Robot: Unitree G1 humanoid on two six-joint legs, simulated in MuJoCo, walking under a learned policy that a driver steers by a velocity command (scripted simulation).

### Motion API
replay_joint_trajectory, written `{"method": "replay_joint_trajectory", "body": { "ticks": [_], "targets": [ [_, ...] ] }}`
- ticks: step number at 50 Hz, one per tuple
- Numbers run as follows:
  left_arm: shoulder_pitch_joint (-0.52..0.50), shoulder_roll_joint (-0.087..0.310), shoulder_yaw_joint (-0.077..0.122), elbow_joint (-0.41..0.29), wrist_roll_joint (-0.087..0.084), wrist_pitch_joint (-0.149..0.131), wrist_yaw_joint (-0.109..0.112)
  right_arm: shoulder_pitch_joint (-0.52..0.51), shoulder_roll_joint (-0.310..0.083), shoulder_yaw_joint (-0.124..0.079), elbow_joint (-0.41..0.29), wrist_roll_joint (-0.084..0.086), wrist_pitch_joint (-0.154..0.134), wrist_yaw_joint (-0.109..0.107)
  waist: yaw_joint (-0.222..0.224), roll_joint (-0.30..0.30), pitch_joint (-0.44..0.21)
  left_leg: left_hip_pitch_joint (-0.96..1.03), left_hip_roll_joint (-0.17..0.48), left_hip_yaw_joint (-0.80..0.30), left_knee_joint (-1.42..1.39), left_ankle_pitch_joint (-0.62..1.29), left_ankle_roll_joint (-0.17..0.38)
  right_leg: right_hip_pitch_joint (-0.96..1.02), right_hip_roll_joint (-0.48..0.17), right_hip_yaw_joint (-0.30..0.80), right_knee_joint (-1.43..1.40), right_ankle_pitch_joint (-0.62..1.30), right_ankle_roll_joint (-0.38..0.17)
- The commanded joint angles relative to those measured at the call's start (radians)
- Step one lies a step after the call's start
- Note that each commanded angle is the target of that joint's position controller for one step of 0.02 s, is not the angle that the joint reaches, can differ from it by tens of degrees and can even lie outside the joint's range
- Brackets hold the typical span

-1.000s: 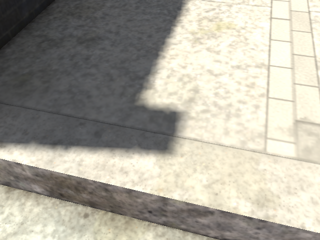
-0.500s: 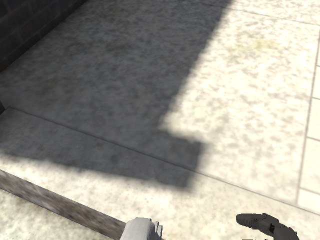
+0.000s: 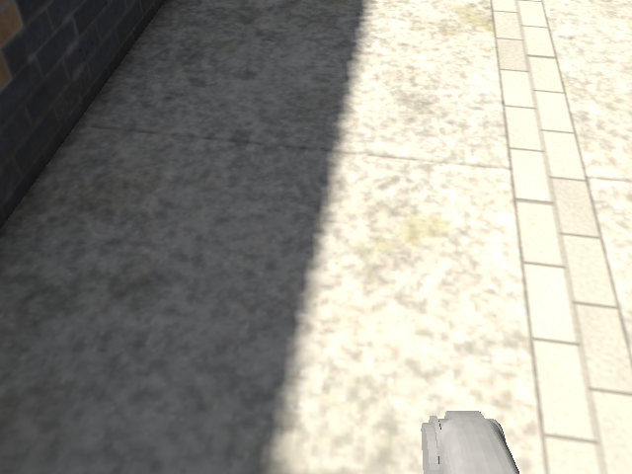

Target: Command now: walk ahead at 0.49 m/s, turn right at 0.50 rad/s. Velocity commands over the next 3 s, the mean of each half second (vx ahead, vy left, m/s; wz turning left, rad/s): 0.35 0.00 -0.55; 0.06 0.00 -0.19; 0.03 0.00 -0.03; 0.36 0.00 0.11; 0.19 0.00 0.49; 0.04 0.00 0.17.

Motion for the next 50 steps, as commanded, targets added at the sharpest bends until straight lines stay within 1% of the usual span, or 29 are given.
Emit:
{"method": "replay_joint_trajectory", "body": {
  "ticks": [1, 3, 6, 8, 9, 10, 11, 12, 15, 16, 18, 20, 22, 25, 26, 27, 28, 29, 30, 32, 33, 35, 37, 38, 39, 41, 42, 44, 50],
  "targets": [
    [-0.332, 0.102, 0.025, -0.150, -0.006, 0.018, 0.046, 0.210, -0.118, -0.006, 0.032, -0.007, -0.016, 0.031, -0.049, 0.132, 0.106, 0.062, 0.267, -0.130, -0.255, 0.579, -0.040, -0.022, 0.010, -0.094, -0.245, -0.154, -0.013],
    [-0.242, 0.094, 0.028, -0.159, 0.014, 0.055, 0.021, 0.022, -0.208, -0.020, -0.035, 0.059, -0.046, 0.046, 0.108, 0.129, 0.000, -0.065, 0.279, -0.003, -0.186, 1.545, -0.013, 0.337, 0.042, -0.233, -0.437, -0.224, -0.002],
    [-0.152, 0.069, 0.020, -0.139, 0.050, 0.063, -0.001, 0.047, -0.317, -0.056, -0.042, 0.115, -0.065, 0.027, 0.133, 0.193, -0.052, 0.306, 0.359, -0.028, -0.052, 2.038, 0.044, 0.395, 0.144, -0.253, -0.800, -0.547, 0.080],
    [0.034, 0.061, 0.009, -0.089, 0.043, 0.042, 0.023, -0.040, -0.409, -0.105, -0.091, 0.077, -0.018, 0.024, 0.166, 0.215, -0.095, 0.435, 0.395, -0.084, 0.132, 2.287, 0.058, 0.501, 0.193, -0.156, -1.011, -0.560, 0.094],
    [0.258, 0.140, 0.036, -0.006, 0.029, 0.046, 0.051, -0.039, -0.347, -0.103, -0.146, -0.003, -0.010, 0.022, 0.192, 0.106, -0.237, 0.072, 0.345, -0.138, 0.369, 2.357, 0.054, 0.930, 0.225, 0.027, -0.965, -0.382, 0.028],
    [0.568, 0.188, 0.059, 0.123, 0.042, 0.036, 0.072, -0.143, -0.261, -0.093, -0.195, -0.015, -0.005, 0.030, 0.277, -0.125, -0.307, -0.312, 0.195, -0.182, 0.768, 1.442, -0.026, 1.296, 0.145, 0.296, -1.243, -0.245, -0.039],
    [0.581, 0.215, 0.066, 0.113, 0.080, 0.027, 0.058, -0.168, -0.204, -0.107, -0.189, 0.059, 0.008, 0.059, 0.255, -0.327, -0.263, -0.596, -0.089, -0.291, 1.419, 0.319, -0.059, 1.255, -0.021, 0.703, -1.529, -0.134, -0.169],
    [0.456, 0.212, 0.080, 0.118, 0.102, -0.015, 0.063, -0.147, -0.133, -0.094, -0.193, 0.121, 0.006, 0.058, 0.171, -0.164, -0.127, -0.751, -0.137, -0.532, 1.662, 0.323, 0.024, 1.153, -0.033, 0.702, -1.580, -0.250, -0.091],
    [0.180, 0.070, 0.037, 0.154, 0.033, -0.122, 0.034, -0.314, -0.129, -0.081, -0.372, 0.064, 0.009, -0.023, -0.043, -0.014, -0.002, -0.915, -0.109, -0.475, 1.553, 0.155, 0.026, 1.067, 0.000, 0.455, -1.570, 0.027, -0.068],
    [0.106, 0.032, 0.024, 0.149, 0.028, -0.133, 0.033, -0.337, -0.128, -0.078, -0.387, 0.066, 0.013, -0.047, -0.088, 0.029, -0.004, -0.878, -0.073, -0.418, 1.474, 0.062, 0.016, 1.002, 0.018, 0.354, -1.568, 0.129, -0.033],
    [-0.076, 0.111, 0.052, 0.023, 0.045, -0.163, 0.036, -0.331, -0.194, -0.107, -0.408, 0.120, -0.005, -0.100, -0.135, -0.017, -0.027, -0.596, -0.036, -0.304, 1.114, -0.112, -0.083, 0.813, 0.076, 0.190, -1.657, 0.167, 0.028],
    [-0.007, 0.197, 0.075, -0.012, 0.045, -0.197, 0.077, -0.346, -0.215, -0.121, -0.419, 0.123, -0.027, -0.112, -0.112, -0.028, -0.059, -0.381, 0.023, -0.251, 0.912, -0.091, -0.177, 0.774, 0.074, 0.190, -1.693, 0.240, 0.122],
    [0.063, 0.261, 0.113, -0.030, 0.019, -0.186, 0.090, -0.391, -0.138, -0.094, -0.422, 0.124, -0.020, -0.077, -0.068, -0.008, -0.002, -0.221, 0.047, -0.246, 0.555, -0.019, -0.206, 0.734, 0.084, 0.179, -1.683, 0.083, 0.155],
    [0.124, 0.228, 0.123, -0.062, 0.014, -0.157, 0.064, -0.288, -0.140, -0.103, -0.361, 0.144, -0.032, -0.071, -0.076, -0.064, 0.010, -0.116, -0.013, -0.189, 0.285, 0.257, -0.183, 0.866, 0.026, 0.286, -1.583, -0.001, 0.117],
    [0.173, 0.170, 0.112, -0.059, 0.015, -0.167, 0.053, -0.247, -0.199, -0.126, -0.352, 0.145, -0.053, -0.090, -0.077, -0.036, -0.038, -0.023, 0.001, -0.208, 0.243, 0.342, -0.119, 0.903, 0.046, 0.301, -1.468, 0.065, 0.148],
    [0.259, 0.057, 0.087, -0.071, -0.004, -0.169, 0.044, -0.167, -0.281, -0.141, -0.355, 0.140, -0.076, -0.117, -0.062, 0.123, -0.213, 0.216, 0.192, -0.413, 0.230, 0.912, 0.086, 0.862, 0.152, 0.221, -1.226, -0.102, 0.244],
    [0.467, 0.040, 0.085, -0.068, 0.026, -0.163, 0.060, -0.271, -0.383, -0.151, -0.423, 0.167, -0.069, -0.099, 0.034, 0.437, -0.426, 0.394, 0.466, -0.918, 0.079, 1.033, 0.439, 0.675, 0.229, 0.131, -0.927, -0.719, 0.333],
    [0.390, 0.177, 0.129, -0.048, 0.027, -0.128, 0.073, -0.295, -0.366, -0.166, -0.403, 0.134, -0.058, -0.104, 0.002, 0.220, -0.256, 0.218, 0.438, -1.017, -0.018, 0.653, 0.375, 0.582, 0.153, 0.140, -0.671, -0.647, 0.345],
    [0.311, 0.201, 0.129, -0.057, 0.035, -0.095, 0.088, -0.362, -0.312, -0.157, -0.399, 0.148, -0.048, -0.105, 0.000, 0.115, -0.179, 0.075, 0.370, -0.867, -0.030, 0.227, 0.251, 0.561, 0.098, 0.135, -0.566, -0.511, 0.342],
    [0.261, 0.135, 0.106, -0.048, 0.060, -0.073, 0.098, -0.553, -0.076, -0.074, -0.436, 0.168, -0.041, -0.097, 0.073, 0.033, -0.088, -0.177, 0.220, -0.581, -0.085, -0.016, 0.079, 0.719, 0.007, 0.137, -0.727, -0.379, 0.336],
    [0.255, 0.114, 0.097, -0.037, 0.070, -0.074, 0.071, -0.606, -0.047, -0.062, -0.443, 0.175, -0.044, -0.093, 0.107, -0.013, -0.061, -0.283, 0.165, -0.467, -0.085, 0.087, 0.042, 0.853, -0.024, 0.098, -0.795, -0.389, 0.359],
    [0.274, 0.118, 0.099, -0.026, 0.047, -0.077, 0.026, -0.700, -0.092, -0.072, -0.462, 0.184, -0.061, -0.079, 0.148, -0.048, -0.069, -0.371, 0.083, -0.280, -0.021, 0.362, 0.000, 1.067, -0.037, 0.010, -1.028, -0.414, 0.420],
    [0.202, 0.119, 0.096, -0.033, 0.027, -0.079, 0.008, -0.630, -0.137, -0.091, -0.429, 0.194, -0.069, -0.057, 0.087, -0.011, -0.082, -0.225, 0.081, -0.271, 0.063, 0.431, 0.005, 1.094, -0.038, -0.042, -1.382, -0.402, 0.464],
    [0.174, 0.050, 0.057, -0.064, -0.013, -0.045, 0.091, -0.335, -0.201, -0.112, -0.354, 0.152, -0.013, -0.096, -0.031, 0.113, -0.050, -0.130, 0.155, -0.324, 0.014, 0.488, 0.092, 1.097, -0.025, -0.040, -1.548, -0.279, 0.349],
    [0.193, 0.079, 0.058, -0.057, -0.012, -0.032, 0.126, -0.315, -0.182, -0.104, -0.346, 0.133, 0.011, -0.107, -0.010, 0.114, -0.057, -0.086, 0.187, -0.375, 0.043, 0.482, 0.112, 1.146, -0.015, -0.026, -1.646, -0.191, 0.313],
    [0.183, 0.220, 0.076, -0.084, 0.037, -0.018, 0.151, -0.327, -0.139, -0.091, -0.368, 0.141, 0.019, -0.106, -0.016, 0.047, -0.031, -0.160, 0.154, -0.369, 0.072, 0.240, 0.062, 1.226, -0.090, 0.088, -1.685, -0.048, 0.232],
    [0.148, 0.290, 0.094, -0.095, 0.035, -0.009, 0.155, -0.307, -0.138, -0.095, -0.381, 0.135, 0.007, -0.098, -0.075, -0.094, -0.032, -0.200, 0.071, -0.300, 0.074, 0.097, 0.025, 1.258, -0.121, 0.106, -1.654, -0.009, 0.187],
    [0.160, 0.186, 0.086, -0.077, 0.023, 0.001, 0.138, -0.384, -0.149, -0.103, -0.365, 0.147, 0.019, -0.100, -0.018, -0.116, 0.024, -0.164, 0.009, -0.218, 0.086, 0.018, -0.025, 1.161, -0.078, 0.080, -1.696, -0.358, 0.195],
    [0.217, 0.135, 0.078, -0.025, 0.024, -0.008, 0.152, -0.397, -0.116, -0.105, -0.344, 0.143, 0.046, -0.109, 0.000, -0.037, 0.087, -0.148, 0.051, -0.273, 0.024, -0.021, 0.002, 1.175, -0.038, 0.023, -1.662, -0.275, 0.246]
  ]
}}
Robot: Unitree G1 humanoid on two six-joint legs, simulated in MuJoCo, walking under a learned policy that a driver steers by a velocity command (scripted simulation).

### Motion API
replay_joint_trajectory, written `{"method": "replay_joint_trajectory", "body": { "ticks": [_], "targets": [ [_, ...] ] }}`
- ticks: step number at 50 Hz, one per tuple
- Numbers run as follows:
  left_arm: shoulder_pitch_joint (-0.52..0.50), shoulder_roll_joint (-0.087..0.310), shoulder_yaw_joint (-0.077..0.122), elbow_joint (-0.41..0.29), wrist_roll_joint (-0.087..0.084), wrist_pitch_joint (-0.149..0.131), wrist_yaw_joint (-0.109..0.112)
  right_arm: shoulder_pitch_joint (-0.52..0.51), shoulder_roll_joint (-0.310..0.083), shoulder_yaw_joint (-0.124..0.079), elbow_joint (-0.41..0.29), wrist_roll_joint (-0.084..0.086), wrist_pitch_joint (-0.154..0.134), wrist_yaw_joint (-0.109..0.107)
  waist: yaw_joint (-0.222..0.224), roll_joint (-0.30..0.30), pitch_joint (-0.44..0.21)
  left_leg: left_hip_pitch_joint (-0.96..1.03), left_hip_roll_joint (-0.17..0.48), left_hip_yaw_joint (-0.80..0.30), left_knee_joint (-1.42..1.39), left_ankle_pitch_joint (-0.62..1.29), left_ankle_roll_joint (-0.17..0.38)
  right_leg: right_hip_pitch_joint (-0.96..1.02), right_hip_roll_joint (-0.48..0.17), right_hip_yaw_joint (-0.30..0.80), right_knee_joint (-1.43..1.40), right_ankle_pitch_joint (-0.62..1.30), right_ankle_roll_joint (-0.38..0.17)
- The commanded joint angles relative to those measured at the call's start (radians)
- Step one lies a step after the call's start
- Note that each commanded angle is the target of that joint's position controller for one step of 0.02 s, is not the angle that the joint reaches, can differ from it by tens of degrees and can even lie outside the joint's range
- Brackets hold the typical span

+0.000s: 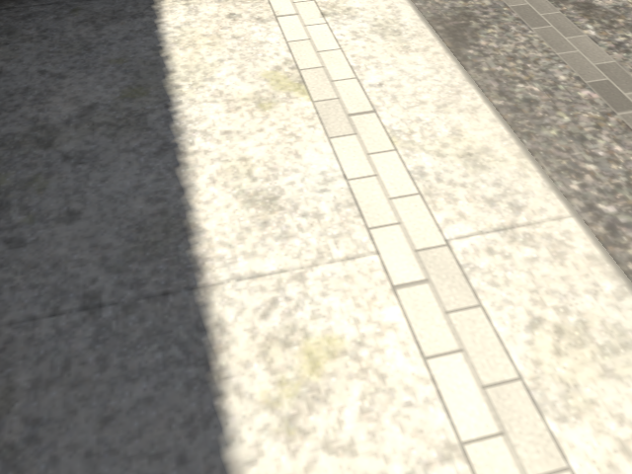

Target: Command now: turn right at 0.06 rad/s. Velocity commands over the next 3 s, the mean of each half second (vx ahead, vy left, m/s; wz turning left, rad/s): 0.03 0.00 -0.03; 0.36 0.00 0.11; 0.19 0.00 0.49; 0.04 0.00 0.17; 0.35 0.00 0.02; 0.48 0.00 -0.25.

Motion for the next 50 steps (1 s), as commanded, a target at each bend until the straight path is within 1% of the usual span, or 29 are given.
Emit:
{"method": "replay_joint_trajectory", "body": {
  "ticks": [1, 20, 21, 22, 23, 24, 25, 26, 27, 28, 29, 30, 31, 32, 34, 35, 36, 37, 38, 39, 40, 41, 42, 43, 44, 45, 46, 48, 50],
  "targets": [
    [0.014, 0.088, 0.023, -0.030, 0.000, -0.013, 0.012, -0.050, -0.083, -0.020, -0.050, 0.001, -0.009, -0.004, 0.013, 0.013, -0.008, 0.061, 0.092, -0.134, -0.165, -0.105, 0.028, -0.009, -0.006, 0.007, -0.094, 0.051, -0.067],
    [0.101, 0.075, 0.017, 0.145, 0.000, -0.020, 0.030, -0.004, -0.099, -0.020, 0.049, 0.012, 0.013, -0.010, -0.001, 0.018, 0.042, 0.148, 0.091, -0.148, -0.202, -0.065, 0.037, 0.015, 0.000, -0.018, -0.166, 0.099, -0.045],
    [0.124, 0.069, 0.016, 0.161, -0.001, -0.020, 0.029, 0.019, -0.103, -0.022, 0.065, 0.014, 0.015, -0.010, -0.001, 0.029, 0.019, 0.160, 0.085, -0.149, -0.213, -0.176, 0.043, 0.022, 0.018, -0.041, -0.149, 0.026, -0.047],
    [0.084, 0.154, 0.062, 0.113, 0.019, -0.046, -0.037, -0.012, -0.161, -0.060, 0.031, 0.017, -0.043, 0.053, 0.009, 0.019, 0.069, 0.123, 0.144, -0.203, -0.312, -0.499, 0.059, -0.072, 0.032, -0.073, -0.184, -0.242, -0.049],
    [0.072, 0.150, 0.073, 0.113, 0.040, -0.055, -0.057, 0.019, -0.232, -0.093, 0.049, 0.011, -0.068, 0.066, -0.011, 0.091, 0.112, 0.133, 0.204, -0.277, -0.376, -0.601, 0.098, -0.122, 0.046, -0.094, -0.128, -0.247, -0.057],
    [0.088, 0.110, 0.075, 0.113, 0.054, -0.059, -0.054, 0.097, -0.231, -0.106, 0.074, 0.008, -0.077, 0.050, -0.033, 0.143, 0.069, 0.179, 0.290, -0.396, -0.437, -0.665, 0.145, -0.118, 0.059, -0.113, -0.020, -0.201, -0.046],
    [0.082, 0.089, 0.079, 0.115, 0.065, -0.068, -0.035, 0.142, -0.204, -0.108, 0.078, -0.012, -0.087, 0.021, -0.063, 0.173, 0.066, 0.193, 0.367, -0.493, -0.478, -0.620, 0.186, -0.158, 0.031, -0.058, 0.169, -0.205, -0.056],
    [0.038, 0.066, 0.078, 0.099, 0.060, -0.085, -0.020, 0.143, -0.137, -0.088, 0.063, -0.027, -0.105, -0.008, -0.071, 0.167, 0.044, 0.181, 0.395, -0.524, -0.501, -0.531, 0.207, -0.198, 0.007, 0.008, 0.386, -0.232, -0.076],
    [0.010, 0.039, 0.075, 0.074, 0.049, -0.100, -0.016, 0.098, -0.100, -0.072, 0.042, -0.036, -0.120, -0.026, -0.046, 0.144, 0.012, 0.180, 0.370, -0.479, -0.491, -0.453, 0.201, -0.220, -0.003, 0.047, 0.528, -0.221, -0.100],
    [0.027, 0.024, 0.074, 0.069, 0.045, -0.105, -0.022, 0.043, -0.082, -0.062, 0.020, -0.031, -0.126, -0.037, -0.016, 0.102, 0.001, 0.164, 0.327, -0.402, -0.487, -0.399, 0.181, -0.214, -0.002, 0.047, 0.564, -0.195, -0.113],
    [0.081, 0.023, 0.075, 0.073, 0.046, -0.101, -0.032, -0.021, -0.090, -0.062, -0.003, -0.021, -0.127, -0.043, 0.029, 0.062, 0.009, 0.132, 0.282, -0.321, -0.494, -0.354, 0.153, -0.164, -0.005, 0.016, 0.474, -0.171, -0.113],
    [0.133, 0.029, 0.079, 0.080, 0.049, -0.091, -0.042, -0.071, -0.111, -0.067, -0.023, -0.011, -0.124, -0.048, 0.065, 0.052, 0.014, 0.083, 0.232, -0.246, -0.495, -0.297, 0.120, -0.057, 0.001, -0.029, 0.338, -0.162, -0.097],
    [0.141, 0.032, 0.082, 0.085, 0.051, -0.085, -0.051, -0.063, -0.135, -0.077, -0.024, -0.003, -0.114, -0.050, 0.056, 0.074, 0.016, 0.084, 0.205, -0.204, -0.472, -0.246, 0.110, 0.005, 0.014, -0.057, 0.238, -0.162, -0.077],
    [0.142, 0.036, 0.085, 0.085, 0.052, -0.086, -0.056, -0.034, -0.151, -0.083, -0.020, 0.001, -0.104, -0.047, 0.043, 0.088, 0.020, 0.114, 0.200, -0.194, -0.440, -0.244, 0.117, 0.022, 0.019, -0.067, 0.133, -0.141, -0.070],
    [0.204, 0.032, 0.084, 0.120, 0.054, -0.111, -0.061, -0.036, -0.180, -0.095, -0.019, 0.002, -0.077, -0.018, 0.068, 0.041, 0.051, 0.100, 0.201, -0.209, -0.332, -0.333, 0.164, 0.117, 0.039, -0.119, -0.190, 0.062, -0.095],
    [0.265, 0.028, 0.081, 0.159, 0.065, -0.134, -0.059, -0.026, -0.182, -0.101, -0.013, -0.010, -0.057, 0.002, 0.077, 0.014, 0.064, 0.028, 0.195, -0.216, -0.250, -0.374, 0.180, 0.226, 0.052, -0.132, -0.279, 0.129, -0.109],
    [0.300, 0.045, 0.083, 0.173, 0.075, -0.159, -0.053, 0.031, -0.105, -0.087, 0.008, -0.046, -0.051, 0.017, 0.069, -0.027, 0.036, -0.096, 0.159, -0.193, -0.089, -0.329, 0.154, 0.362, -0.003, -0.043, -0.247, 0.106, -0.152],
    [0.436, 0.112, 0.092, 0.187, 0.082, -0.179, -0.037, 0.030, 0.019, -0.057, -0.013, -0.073, -0.064, 0.029, 0.108, -0.185, -0.010, -0.285, 0.028, -0.100, 0.293, -0.272, 0.067, 0.458, -0.244, 0.294, -0.297, 0.103, -0.341],
    [0.407, 0.119, 0.067, 0.152, 0.087, -0.196, -0.036, -0.070, 0.053, -0.047, -0.083, -0.065, -0.099, 0.039, 0.138, -0.240, 0.133, -0.593, -0.083, -0.313, 0.384, -0.282, 0.049, 0.411, -0.406, 0.705, -0.500, -0.169, -0.501],
    [0.234, 0.097, 0.064, 0.149, 0.086, -0.188, -0.042, -0.188, -0.026, -0.060, -0.081, -0.031, -0.101, 0.041, 0.098, -0.139, 0.227, -0.752, -0.030, -0.371, 0.504, -0.143, 0.088, 0.410, -0.388, 0.566, -0.522, -0.293, -0.407],
    [0.160, 0.074, 0.058, 0.116, 0.048, -0.176, -0.048, -0.136, -0.081, -0.075, -0.056, -0.019, -0.099, 0.033, 0.077, -0.113, 0.149, -0.706, -0.028, -0.279, 0.619, -0.063, 0.086, 0.402, -0.306, 0.391, -0.479, -0.169, -0.343],
    [0.134, 0.032, 0.038, 0.106, 0.051, -0.167, -0.051, -0.075, -0.090, -0.083, -0.024, -0.016, -0.093, 0.036, 0.044, -0.079, 0.111, -0.659, -0.012, -0.255, 0.681, 0.020, 0.093, 0.353, -0.262, 0.261, -0.466, -0.045, -0.303],
    [0.144, -0.008, 0.021, 0.107, 0.063, -0.159, -0.050, -0.055, -0.052, -0.074, -0.014, -0.029, -0.090, 0.044, 0.022, -0.080, 0.115, -0.602, 0.001, -0.249, 0.660, 0.135, 0.105, 0.279, -0.217, 0.150, -0.456, 0.098, -0.263],
    [0.121, -0.027, 0.011, 0.081, 0.075, -0.150, -0.043, -0.054, -0.036, -0.070, -0.011, -0.033, -0.090, 0.059, 0.005, -0.066, 0.090, -0.517, 0.009, -0.203, 0.616, 0.220, 0.097, 0.196, -0.176, 0.054, -0.451, 0.193, -0.238],
    [0.132, -0.026, 0.004, 0.068, 0.085, -0.148, -0.032, -0.077, -0.032, -0.071, -0.014, -0.029, -0.088, 0.072, 0.016, -0.077, 0.059, -0.460, 0.018, -0.155, 0.589, 0.272, 0.079, 0.149, -0.156, -0.003, -0.459, 0.253, -0.245],
    [0.158, -0.021, 0.001, 0.071, 0.086, -0.147, -0.024, -0.106, -0.020, -0.066, -0.022, -0.024, -0.083, 0.083, 0.025, -0.074, 0.048, -0.437, 0.036, -0.125, 0.540, 0.296, 0.054, 0.137, -0.158, -0.040, -0.470, 0.299, -0.258],
    [0.195, -0.017, -0.003, 0.086, 0.081, -0.149, -0.022, -0.144, -0.001, -0.057, -0.033, -0.020, -0.078, 0.089, 0.039, -0.061, 0.057, -0.423, 0.055, -0.100, 0.445, 0.305, 0.033, 0.137, -0.155, -0.071, -0.481, 0.337, -0.263],
    [0.298, 0.001, -0.007, 0.135, 0.064, -0.151, -0.028, -0.211, 0.014, -0.044, -0.055, -0.017, -0.063, 0.084, 0.069, -0.056, 0.077, -0.418, 0.068, -0.069, 0.285, 0.275, 0.000, 0.197, -0.170, -0.098, -0.488, 0.443, -0.266],
    [0.354, 0.022, -0.007, 0.176, 0.057, -0.148, -0.039, -0.243, 0.012, -0.038, -0.075, -0.025, -0.049, 0.086, 0.077, -0.064, 0.092, -0.454, 0.074, -0.067, 0.172, 0.224, 0.012, 0.318, -0.211, -0.100, -0.480, 0.567, -0.266]
  ]
}}
Over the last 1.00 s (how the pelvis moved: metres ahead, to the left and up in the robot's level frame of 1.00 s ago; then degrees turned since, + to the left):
0.32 0.07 0.18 -22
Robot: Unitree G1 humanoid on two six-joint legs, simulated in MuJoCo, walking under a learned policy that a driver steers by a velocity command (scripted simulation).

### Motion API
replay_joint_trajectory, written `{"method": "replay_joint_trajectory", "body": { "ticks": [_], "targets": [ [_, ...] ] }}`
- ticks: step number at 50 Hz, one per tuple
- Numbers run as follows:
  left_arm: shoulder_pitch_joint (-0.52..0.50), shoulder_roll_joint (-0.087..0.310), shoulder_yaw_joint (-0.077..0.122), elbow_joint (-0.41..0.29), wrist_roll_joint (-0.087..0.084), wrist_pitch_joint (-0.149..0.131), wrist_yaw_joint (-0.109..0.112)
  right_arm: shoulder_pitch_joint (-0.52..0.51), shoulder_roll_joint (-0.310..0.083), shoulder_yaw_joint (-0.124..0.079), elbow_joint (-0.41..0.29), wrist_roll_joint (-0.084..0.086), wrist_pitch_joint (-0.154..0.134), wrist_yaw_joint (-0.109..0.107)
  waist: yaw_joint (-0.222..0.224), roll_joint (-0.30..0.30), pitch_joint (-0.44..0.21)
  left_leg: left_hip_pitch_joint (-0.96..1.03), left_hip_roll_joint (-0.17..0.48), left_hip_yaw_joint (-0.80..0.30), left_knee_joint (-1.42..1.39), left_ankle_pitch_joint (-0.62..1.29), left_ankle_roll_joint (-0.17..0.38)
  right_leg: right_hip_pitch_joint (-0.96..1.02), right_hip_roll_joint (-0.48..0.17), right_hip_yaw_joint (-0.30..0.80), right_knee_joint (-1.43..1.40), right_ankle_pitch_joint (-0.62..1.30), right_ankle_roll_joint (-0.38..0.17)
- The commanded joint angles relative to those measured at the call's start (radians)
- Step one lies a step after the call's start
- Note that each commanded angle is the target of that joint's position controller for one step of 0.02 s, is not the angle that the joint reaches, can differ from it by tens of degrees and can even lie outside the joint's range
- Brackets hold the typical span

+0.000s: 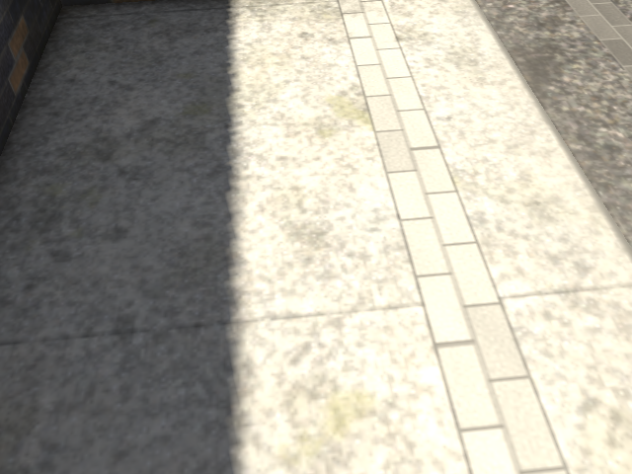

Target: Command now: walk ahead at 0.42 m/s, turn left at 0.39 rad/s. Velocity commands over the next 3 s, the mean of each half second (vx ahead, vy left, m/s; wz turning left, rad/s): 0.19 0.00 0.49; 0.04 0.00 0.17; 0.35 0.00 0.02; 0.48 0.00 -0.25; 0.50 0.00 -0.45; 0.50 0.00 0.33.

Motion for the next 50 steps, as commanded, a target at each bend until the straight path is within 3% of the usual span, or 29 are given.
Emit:
{"method": "replay_joint_trajectory", "body": {
  "ticks": [1, 5, 6, 7, 8, 9, 10, 11, 12, 13, 15, 18, 21, 25, 28, 29, 30, 31, 32, 34, 38, 42, 43, 44, 45, 46, 47, 48, 50],
  "targets": [
    [0.087, 0.154, 0.024, 0.008, -0.017, -0.005, -0.005, -0.186, -0.027, 0.007, -0.109, -0.002, 0.002, 0.009, 0.004, -0.081, 0.157, -0.050, 0.013, 0.025, -0.178, -0.049, 0.006, 0.008, -0.286, 0.042, -0.049, 0.688, -0.167],
    [0.046, 0.250, 0.052, -0.018, -0.019, -0.005, 0.013, -0.144, -0.108, -0.023, -0.111, 0.038, -0.011, 0.013, -0.056, -0.122, 0.080, 0.197, -0.079, 0.090, -0.257, -0.072, 0.057, 0.046, -0.252, -0.043, 0.117, 1.180, -0.042],
    [-0.069, 0.340, 0.091, -0.046, -0.099, 0.047, 0.051, 0.009, -0.146, -0.038, -0.085, 0.094, 0.002, -0.006, -0.154, -0.190, 0.124, 0.289, -0.160, 0.160, -0.295, -0.119, 0.071, 0.016, -0.214, -0.079, 0.383, 1.371, 0.011],
    [-0.061, 0.321, 0.085, -0.070, -0.107, 0.049, 0.060, 0.142, -0.210, -0.059, -0.069, 0.072, 0.007, -0.024, -0.204, -0.155, 0.009, 0.603, -0.111, 0.048, -0.317, 0.069, 0.114, -0.198, -0.195, -0.056, 0.602, 1.243, 0.054],
    [-0.085, 0.253, 0.065, -0.126, -0.077, 0.027, 0.053, 0.287, -0.314, -0.083, -0.070, 0.040, 0.028, -0.054, -0.231, 0.039, -0.166, 0.978, 0.127, -0.259, -0.265, 0.518, 0.230, -0.513, -0.061, -0.073, 1.028, 0.578, 0.116],
    [0.002, 0.138, 0.031, -0.144, -0.069, -0.003, 0.027, 0.211, -0.327, -0.062, -0.103, 0.022, 0.031, -0.066, -0.125, 0.228, -0.366, 1.172, 0.371, -0.682, -0.376, 0.763, 0.425, -0.744, 0.096, 0.115, 1.398, -0.319, 0.142],
    [-0.056, 0.195, 0.054, -0.146, -0.093, -0.021, 0.009, 0.188, -0.277, -0.054, -0.123, 0.026, 0.044, -0.073, -0.145, 0.117, -0.379, 1.036, 0.303, -0.579, -0.409, 0.655, 0.379, -0.734, 0.013, 0.256, 1.462, -0.259, 0.105],
    [-0.145, 0.207, 0.057, -0.192, -0.109, -0.018, 0.013, 0.113, -0.219, -0.040, -0.148, 0.038, 0.048, -0.079, -0.122, 0.081, -0.236, 0.899, 0.251, -0.444, -0.432, 0.497, 0.323, -0.804, -0.031, 0.227, 1.419, -0.186, 0.088],
    [-0.183, 0.232, 0.067, -0.210, -0.095, -0.005, 0.028, 0.052, -0.197, -0.030, -0.170, 0.050, 0.050, -0.076, -0.080, -0.029, -0.116, 0.707, 0.206, -0.367, -0.487, 0.357, 0.266, -0.801, -0.063, 0.195, 1.343, -0.138, 0.084],
    [-0.188, 0.263, 0.086, -0.223, -0.078, 0.018, 0.046, 0.001, -0.179, -0.023, -0.191, 0.053, 0.051, -0.074, -0.046, -0.052, -0.051, 0.546, 0.172, -0.323, -0.524, 0.224, 0.234, -0.755, -0.089, 0.189, 1.267, -0.113, 0.082],
    [-0.162, 0.236, 0.086, -0.255, -0.069, 0.057, 0.060, -0.028, -0.214, -0.028, -0.215, 0.035, 0.053, -0.074, 0.002, -0.004, 0.019, 0.304, 0.114, -0.286, -0.580, 0.093, 0.234, -0.650, -0.084, 0.166, 1.161, -0.078, 0.088],
    [-0.175, 0.229, 0.082, -0.288, -0.049, 0.073, 0.078, -0.004, -0.256, -0.037, -0.244, 0.016, 0.048, -0.077, 0.012, 0.039, -0.014, 0.251, 0.065, -0.252, -0.548, 0.179, 0.220, -0.618, -0.059, 0.152, 0.920, 0.049, 0.113],
    [-0.253, 0.235, 0.069, -0.329, -0.054, 0.082, 0.080, 0.015, -0.268, -0.046, -0.273, 0.041, 0.071, -0.087, -0.021, 0.070, -0.082, 0.308, 0.063, -0.305, -0.511, 0.015, 0.187, -0.593, -0.050, 0.183, 0.748, 0.122, 0.135],
    [-0.311, 0.267, 0.070, -0.366, -0.071, 0.087, 0.063, 0.042, -0.244, -0.039, -0.280, 0.045, 0.097, -0.099, -0.057, 0.117, -0.084, 0.380, 0.079, -0.374, -0.467, -0.151, 0.159, -0.541, -0.035, 0.190, 0.572, 0.100, 0.130],
    [-0.259, 0.278, 0.082, -0.362, -0.064, 0.067, 0.047, 0.054, -0.184, -0.017, -0.284, 0.050, 0.105, -0.111, -0.011, 0.108, -0.072, 0.383, 0.024, -0.375, -0.333, -0.158, 0.074, -0.337, -0.048, 0.189, 0.266, 0.227, 0.076],
    [-0.247, 0.342, 0.094, -0.374, -0.043, 0.065, 0.049, 0.117, -0.131, -0.002, -0.282, 0.036, 0.103, -0.112, -0.044, -0.047, -0.092, 0.303, -0.060, -0.283, -0.144, -0.394, 0.001, -0.225, -0.240, 0.361, 0.228, 0.379, 0.014],
    [-0.298, 0.389, 0.108, -0.382, -0.015, 0.081, 0.050, 0.155, -0.152, -0.013, -0.310, 0.043, 0.093, -0.109, -0.112, -0.346, -0.032, 0.126, -0.171, -0.135, -0.016, -0.636, -0.057, -0.204, -0.391, 0.575, 0.186, 0.570, -0.158],
    [-0.274, 0.343, 0.105, -0.392, -0.013, 0.081, 0.054, 0.117, -0.238, -0.033, -0.312, 0.034, 0.074, -0.103, -0.058, -0.321, -0.074, 0.098, -0.114, -0.155, 0.180, -0.656, -0.097, -0.232, -0.438, 0.687, 0.150, 0.473, -0.264],
    [-0.281, 0.325, 0.103, -0.402, -0.026, 0.084, 0.058, 0.085, -0.284, -0.052, -0.299, 0.049, 0.076, -0.099, -0.036, -0.212, -0.059, 0.093, -0.106, -0.148, 0.296, -0.606, -0.114, -0.244, -0.389, 0.615, 0.163, 0.411, -0.246],
    [-0.347, 0.299, 0.096, -0.410, -0.063, 0.100, 0.064, 0.095, -0.229, -0.047, -0.273, 0.044, 0.101, -0.101, -0.062, -0.133, -0.023, 0.106, -0.074, -0.118, 0.354, -0.521, -0.145, -0.296, -0.290, 0.468, 0.178, 0.356, -0.172],
    [-0.330, 0.266, 0.089, -0.398, -0.055, 0.129, 0.057, 0.057, -0.105, 0.002, -0.288, 0.043, 0.103, -0.089, -0.042, -0.185, -0.038, 0.295, -0.055, -0.021, 0.040, -0.491, -0.150, -0.343, -0.178, 0.284, 0.206, 0.396, -0.138],
    [-0.275, 0.264, 0.086, -0.375, -0.074, 0.138, 0.052, 0.103, -0.124, -0.002, -0.269, 0.046, 0.093, -0.078, -0.048, -0.214, -0.034, 0.484, -0.066, 0.007, -0.371, -0.285, -0.109, -0.331, -0.199, 0.321, 0.251, 0.296, -0.147],
    [-0.225, 0.251, 0.083, -0.357, -0.076, 0.133, 0.050, 0.112, -0.138, -0.004, -0.269, 0.032, 0.093, -0.077, -0.045, -0.186, -0.025, 0.563, -0.051, -0.025, -0.434, -0.209, -0.084, -0.384, -0.179, 0.312, 0.265, 0.227, -0.097],
    [-0.205, 0.231, 0.077, -0.359, -0.063, 0.125, 0.047, 0.131, -0.198, -0.014, -0.282, 0.014, 0.091, -0.081, -0.029, -0.070, -0.033, 0.647, 0.063, -0.158, -0.439, -0.106, -0.041, -0.472, -0.129, 0.258, 0.355, 0.103, -0.026],
    [-0.181, 0.177, 0.064, -0.373, -0.054, 0.104, 0.043, 0.099, -0.233, -0.021, -0.265, 0.010, 0.094, -0.083, 0.034, 0.183, -0.017, 0.538, 0.163, -0.250, -0.460, -0.157, 0.040, -0.474, -0.041, 0.155, 0.362, -0.023, 0.036],
    [-0.253, 0.222, 0.072, -0.376, -0.043, 0.098, 0.047, 0.049, -0.145, 0.001, -0.287, 0.009, 0.087, -0.076, -0.007, 0.179, 0.028, 0.417, 0.154, -0.272, -0.513, -0.326, 0.064, -0.386, -0.062, 0.166, 0.345, 0.011, 0.069],
    [-0.280, 0.238, 0.081, -0.367, -0.045, 0.097, 0.047, 0.038, -0.112, 0.009, -0.282, 0.009, 0.080, -0.078, -0.015, 0.136, 0.046, 0.405, 0.101, -0.231, -0.523, -0.534, 0.029, -0.355, -0.045, 0.146, 0.352, 0.057, 0.078],
    [-0.286, 0.237, 0.085, -0.354, -0.051, 0.097, 0.052, 0.069, -0.161, -0.007, -0.272, 0.017, 0.076, -0.083, -0.038, 0.135, 0.066, 0.401, 0.079, -0.228, -0.540, -0.676, 0.016, -0.367, -0.008, 0.100, 0.410, 0.011, 0.080],
    [-0.307, 0.262, 0.098, -0.371, -0.076, 0.089, 0.049, 0.158, -0.256, -0.036, -0.251, 0.039, 0.069, -0.093, -0.084, 0.203, 0.160, 0.444, 0.175, -0.379, -0.628, -0.838, 0.081, -0.538, 0.013, 0.082, 0.536, -0.078, 0.057]
  ]
}}
Over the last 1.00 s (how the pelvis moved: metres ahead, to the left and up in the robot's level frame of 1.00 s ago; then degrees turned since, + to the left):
0.13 -0.06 0.01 5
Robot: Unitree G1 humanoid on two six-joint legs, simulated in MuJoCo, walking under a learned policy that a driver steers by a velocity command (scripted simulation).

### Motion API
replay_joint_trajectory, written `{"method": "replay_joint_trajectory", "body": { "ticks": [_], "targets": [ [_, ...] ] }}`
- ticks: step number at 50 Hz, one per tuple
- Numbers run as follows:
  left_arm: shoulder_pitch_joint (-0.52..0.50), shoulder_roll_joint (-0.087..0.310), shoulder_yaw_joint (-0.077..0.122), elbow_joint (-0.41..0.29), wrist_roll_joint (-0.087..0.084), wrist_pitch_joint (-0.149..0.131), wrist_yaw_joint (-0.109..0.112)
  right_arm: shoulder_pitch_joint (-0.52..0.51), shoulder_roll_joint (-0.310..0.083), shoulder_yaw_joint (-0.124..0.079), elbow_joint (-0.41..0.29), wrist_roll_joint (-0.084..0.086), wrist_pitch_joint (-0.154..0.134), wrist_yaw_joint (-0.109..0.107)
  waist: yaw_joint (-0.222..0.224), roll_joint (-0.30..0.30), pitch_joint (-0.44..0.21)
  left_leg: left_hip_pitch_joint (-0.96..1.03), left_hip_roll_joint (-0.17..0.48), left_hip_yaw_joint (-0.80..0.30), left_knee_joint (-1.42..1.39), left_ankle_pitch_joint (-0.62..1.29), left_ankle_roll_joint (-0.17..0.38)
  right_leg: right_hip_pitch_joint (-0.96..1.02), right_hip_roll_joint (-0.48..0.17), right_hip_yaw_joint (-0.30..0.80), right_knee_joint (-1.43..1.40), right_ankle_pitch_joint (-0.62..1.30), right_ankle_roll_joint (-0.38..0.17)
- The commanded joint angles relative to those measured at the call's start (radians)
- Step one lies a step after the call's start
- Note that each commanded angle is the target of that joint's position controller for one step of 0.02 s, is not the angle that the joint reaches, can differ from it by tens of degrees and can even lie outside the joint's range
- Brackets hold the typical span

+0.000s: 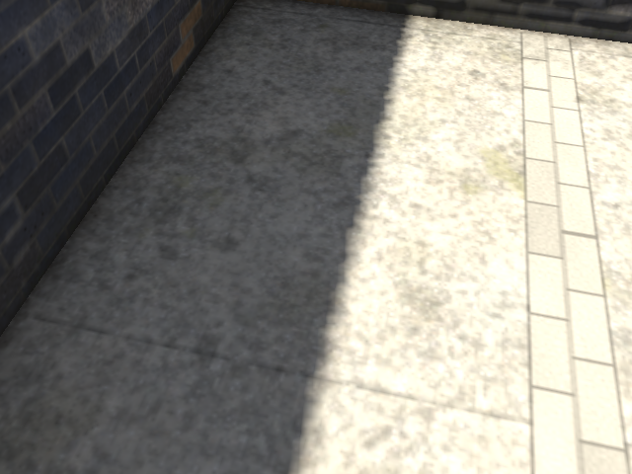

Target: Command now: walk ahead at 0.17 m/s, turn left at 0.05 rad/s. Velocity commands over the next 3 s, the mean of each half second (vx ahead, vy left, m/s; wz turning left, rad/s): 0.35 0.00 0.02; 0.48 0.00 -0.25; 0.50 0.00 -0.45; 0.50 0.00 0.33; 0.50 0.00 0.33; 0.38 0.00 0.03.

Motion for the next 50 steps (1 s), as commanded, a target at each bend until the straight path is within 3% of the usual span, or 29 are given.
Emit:
{"method": "replay_joint_trajectory", "body": {
  "ticks": [1, 3, 5, 8, 9, 11, 12, 13, 14, 15, 17, 20, 23, 25, 29, 31, 33, 34, 35, 36, 37, 38, 39, 40, 41, 42, 44, 47, 50],
  "targets": [
    [-0.112, 0.121, 0.043, -0.102, -0.031, -0.038, -0.004, 0.063, -0.237, -0.070, -0.039, 0.019, -0.028, -0.019, -0.070, 0.245, 0.137, -0.020, 0.269, -0.405, -0.389, -0.456, 0.185, -0.180, 0.026, -0.035, 0.167, -0.113, -0.029],
    [-0.129, 0.111, 0.045, -0.109, -0.041, -0.060, -0.021, 0.110, -0.211, -0.067, -0.021, 0.020, -0.049, -0.025, -0.085, 0.228, 0.147, 0.111, 0.331, -0.485, -0.392, -0.345, 0.241, -0.352, -0.030, 0.019, 0.311, -0.189, -0.064],
    [-0.126, 0.096, 0.040, -0.106, -0.041, -0.077, -0.040, 0.088, -0.195, -0.066, -0.024, 0.028, -0.062, -0.021, -0.073, 0.166, 0.114, 0.182, 0.315, -0.431, -0.382, -0.221, 0.228, -0.370, -0.061, 0.025, 0.262, -0.165, -0.084],
    [-0.088, 0.072, 0.031, -0.086, -0.027, -0.082, -0.061, 0.028, -0.208, -0.072, -0.030, 0.037, -0.052, 0.003, -0.040, 0.147, 0.056, 0.052, 0.212, -0.239, -0.337, -0.040, 0.187, -0.070, -0.001, -0.067, 0.045, -0.064, -0.079],
    [-0.034, 0.078, 0.036, -0.066, -0.028, -0.078, -0.065, 0.022, -0.211, -0.073, -0.027, 0.045, -0.047, 0.010, -0.011, 0.139, 0.034, -0.005, 0.194, -0.202, -0.306, -0.031, 0.176, 0.060, 0.027, -0.096, -0.031, 0.048, -0.074],
    [0.112, 0.113, 0.056, -0.022, -0.030, -0.067, -0.060, 0.023, -0.174, -0.063, -0.025, 0.039, -0.051, 0.017, 0.054, 0.109, 0.000, -0.118, 0.151, -0.158, -0.180, -0.030, 0.134, 0.291, 0.045, -0.083, -0.086, 0.091, -0.077],
    [0.217, 0.179, 0.073, -0.014, -0.024, -0.068, -0.050, -0.006, -0.110, -0.044, -0.040, 0.028, -0.061, 0.021, 0.096, -0.038, -0.028, -0.234, 0.070, -0.059, 0.103, -0.015, 0.067, 0.412, -0.111, 0.135, -0.181, 0.021, -0.127],
    [0.285, 0.314, 0.098, -0.029, -0.014, -0.068, -0.049, 0.011, -0.077, -0.034, -0.088, 0.029, -0.087, 0.017, 0.089, -0.334, -0.073, -0.493, -0.034, 0.025, 0.436, -0.188, 0.003, 0.550, -0.348, 0.579, -0.327, -0.093, -0.284],
    [0.274, 0.256, 0.082, -0.035, -0.010, -0.074, -0.053, -0.016, -0.156, -0.054, -0.092, 0.046, -0.101, 0.015, 0.097, -0.250, -0.045, -0.615, 0.004, -0.062, 0.607, -0.237, 0.006, 0.515, -0.391, 0.746, -0.407, -0.308, -0.361],
    [0.224, 0.207, 0.064, -0.044, -0.011, -0.079, -0.053, -0.050, -0.191, -0.063, -0.091, 0.058, -0.106, 0.017, 0.076, -0.156, 0.043, -0.683, 0.058, -0.072, 0.668, -0.142, 0.028, 0.470, -0.364, 0.654, -0.402, -0.364, -0.332],
    [0.130, 0.176, 0.046, -0.061, -0.005, -0.078, -0.059, -0.046, -0.168, -0.060, -0.070, 0.035, -0.104, 0.017, 0.029, -0.061, 0.088, -0.638, 0.108, -0.057, 0.613, 0.033, 0.036, 0.353, -0.277, 0.459, -0.417, -0.185, -0.275],
    [0.109, 0.161, 0.037, -0.056, -0.007, -0.080, -0.054, -0.030, -0.149, -0.059, -0.050, 0.024, -0.094, 0.025, -0.004, -0.067, 0.079, -0.539, 0.123, -0.027, 0.514, 0.177, 0.010, 0.272, -0.201, 0.270, -0.460, 0.081, -0.242],
    [0.135, 0.167, 0.037, -0.031, -0.014, -0.076, -0.046, -0.109, -0.122, -0.046, -0.061, 0.018, -0.092, 0.027, 0.012, -0.033, 0.078, -0.523, 0.111, -0.005, 0.323, 0.287, -0.015, 0.286, -0.176, 0.157, -0.468, 0.274, -0.233],
    [0.155, 0.178, 0.039, -0.014, -0.019, -0.070, -0.040, -0.181, -0.102, -0.035, -0.077, 0.021, -0.098, 0.033, 0.034, -0.048, 0.083, -0.477, 0.093, 0.008, 0.184, 0.367, -0.020, 0.284, -0.163, 0.108, -0.470, 0.322, -0.221],
    [0.199, 0.201, 0.045, 0.021, -0.031, -0.060, -0.035, -0.307, -0.106, -0.027, -0.116, 0.036, -0.107, 0.057, 0.067, -0.052, 0.117, -0.423, 0.067, 0.024, 0.028, 0.417, -0.014, 0.308, -0.195, 0.092, -0.465, 0.301, -0.227],
    [0.212, 0.202, 0.047, 0.037, -0.038, -0.053, -0.034, -0.344, -0.119, -0.029, -0.138, 0.040, -0.113, 0.068, 0.065, -0.055, 0.134, -0.416, 0.059, 0.014, -0.019, 0.377, 0.009, 0.350, -0.220, 0.109, -0.438, 0.340, -0.226],
    [0.205, 0.218, 0.054, 0.045, -0.041, -0.045, -0.030, -0.326, -0.141, -0.038, -0.145, 0.036, -0.123, 0.076, 0.036, -0.063, 0.118, -0.359, 0.041, 0.013, -0.069, 0.315, 0.034, 0.393, -0.236, 0.130, -0.384, 0.441, -0.213],
    [0.194, 0.233, 0.059, 0.046, -0.041, -0.041, -0.027, -0.285, -0.164, -0.048, -0.137, 0.036, -0.128, 0.073, 0.007, -0.078, 0.083, -0.280, 0.015, 0.027, -0.082, 0.278, 0.048, 0.409, -0.231, 0.132, -0.327, 0.581, -0.203],
    [0.176, 0.245, 0.061, 0.044, -0.039, -0.036, -0.025, -0.187, -0.193, -0.065, -0.115, 0.034, -0.130, 0.066, -0.051, -0.088, 0.015, -0.128, -0.016, 0.055, -0.106, 0.270, 0.070, 0.397, -0.206, 0.112, -0.213, 0.750, -0.187],
    [0.162, 0.226, 0.053, 0.035, -0.032, -0.034, -0.025, -0.017, -0.240, -0.088, -0.071, 0.030, -0.129, 0.053, -0.132, -0.081, -0.099, 0.140, 0.003, 0.044, -0.091, 0.297, 0.102, 0.290, -0.152, 0.077, -0.016, 0.761, -0.154],
    [0.164, 0.157, 0.027, 0.002, -0.004, -0.038, -0.026, 0.186, -0.323, -0.105, -0.045, 0.010, -0.126, 0.038, -0.191, 0.054, -0.286, 0.496, 0.235, -0.204, -0.044, 0.290, 0.167, 0.042, -0.070, 0.041, 0.329, 0.398, -0.115],
    [0.318, 0.054, 0.001, -0.002, -0.037, -0.055, -0.030, 0.205, -0.343, -0.101, -0.027, -0.005, -0.127, 0.046, -0.099, 0.328, -0.434, 0.740, 0.440, -0.685, -0.192, 0.025, 0.301, -0.289, 0.077, 0.102, 0.631, -0.294, -0.067],
    [0.251, 0.168, 0.027, 0.015, -0.065, -0.064, -0.033, 0.179, -0.248, -0.081, -0.033, 0.008, -0.122, 0.042, -0.139, 0.245, -0.346, 0.659, 0.409, -0.690, -0.276, -0.113, 0.268, -0.389, 0.023, 0.166, 0.733, -0.249, -0.064],
    [0.144, 0.205, 0.038, -0.016, -0.071, -0.064, -0.033, 0.116, -0.201, -0.066, -0.028, 0.018, -0.118, 0.035, -0.132, 0.183, -0.181, 0.513, 0.382, -0.513, -0.292, -0.100, 0.225, -0.438, -0.022, 0.122, 0.737, -0.154, -0.062],
    [0.088, 0.195, 0.037, -0.029, -0.055, -0.063, -0.028, 0.049, -0.181, -0.057, -0.026, 0.015, -0.118, 0.034, -0.097, 0.092, -0.099, 0.353, 0.348, -0.402, -0.319, 0.014, 0.201, -0.396, -0.068, 0.100, 0.702, -0.067, -0.061],
    [0.070, 0.185, 0.041, -0.034, -0.039, -0.057, -0.027, 0.001, -0.162, -0.053, -0.022, 0.004, -0.122, 0.036, -0.060, 0.089, -0.051, 0.233, 0.310, -0.318, -0.350, 0.095, 0.189, -0.350, -0.097, 0.101, 0.660, -0.013, -0.060],
    [0.120, 0.151, 0.042, -0.022, -0.048, -0.030, -0.032, -0.041, -0.142, -0.052, -0.007, -0.003, -0.137, 0.037, -0.009, 0.123, -0.024, 0.114, 0.274, -0.195, -0.417, 0.162, 0.184, -0.265, -0.129, 0.108, 0.628, 0.033, -0.059],
    [0.084, 0.127, 0.039, -0.040, -0.043, -0.004, -0.027, -0.048, -0.170, -0.063, 0.026, 0.001, -0.152, 0.034, 0.008, 0.088, 0.039, 0.052, 0.272, -0.063, -0.468, 0.279, 0.189, -0.312, -0.138, 0.115, 0.578, 0.096, -0.042],
    [0.021, 0.126, 0.036, -0.061, -0.036, -0.008, -0.034, -0.025, -0.193, -0.068, 0.051, -0.002, -0.147, 0.023, -0.005, 0.068, 0.063, 0.091, 0.254, 0.043, -0.470, 0.362, 0.180, -0.366, -0.131, 0.115, 0.443, 0.245, -0.031]
  ]
}}
Over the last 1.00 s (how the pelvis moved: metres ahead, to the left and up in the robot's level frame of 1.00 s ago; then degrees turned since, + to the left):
0.21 0.01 -0.01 20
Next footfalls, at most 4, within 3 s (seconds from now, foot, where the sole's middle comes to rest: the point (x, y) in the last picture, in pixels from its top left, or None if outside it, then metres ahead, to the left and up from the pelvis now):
0.24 right None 0.11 -0.14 -0.77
0.72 left None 0.45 0.09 -0.77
1.26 right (422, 409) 0.69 -0.21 -0.77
1.82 left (378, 278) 1.07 -0.14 -0.77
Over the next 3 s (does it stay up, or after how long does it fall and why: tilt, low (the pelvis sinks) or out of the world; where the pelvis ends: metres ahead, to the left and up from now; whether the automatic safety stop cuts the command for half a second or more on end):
stays up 1.48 -0.22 0.01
